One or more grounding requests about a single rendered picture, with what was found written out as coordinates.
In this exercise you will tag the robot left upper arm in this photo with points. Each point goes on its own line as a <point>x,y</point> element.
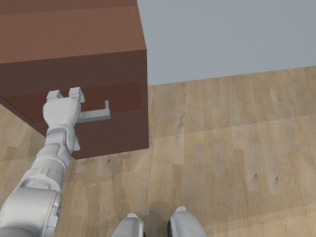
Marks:
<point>31,212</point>

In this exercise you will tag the drawer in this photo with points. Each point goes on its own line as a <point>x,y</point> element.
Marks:
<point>122,97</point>

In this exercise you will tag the handle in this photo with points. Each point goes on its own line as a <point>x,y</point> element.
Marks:
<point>95,114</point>

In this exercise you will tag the left robot thigh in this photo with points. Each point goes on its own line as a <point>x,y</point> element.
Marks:
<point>130,227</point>

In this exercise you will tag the robot thigh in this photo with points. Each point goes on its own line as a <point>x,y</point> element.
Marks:
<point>184,224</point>
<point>130,227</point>

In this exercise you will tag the right robot thigh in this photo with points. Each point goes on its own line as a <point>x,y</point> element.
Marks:
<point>184,224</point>

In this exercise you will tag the left robot hand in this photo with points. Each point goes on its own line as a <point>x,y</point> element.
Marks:
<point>60,110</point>

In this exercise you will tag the left robot forearm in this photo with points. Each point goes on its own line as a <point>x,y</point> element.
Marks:
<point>50,166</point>

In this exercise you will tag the cabinet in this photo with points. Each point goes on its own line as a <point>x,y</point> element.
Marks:
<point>48,45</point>

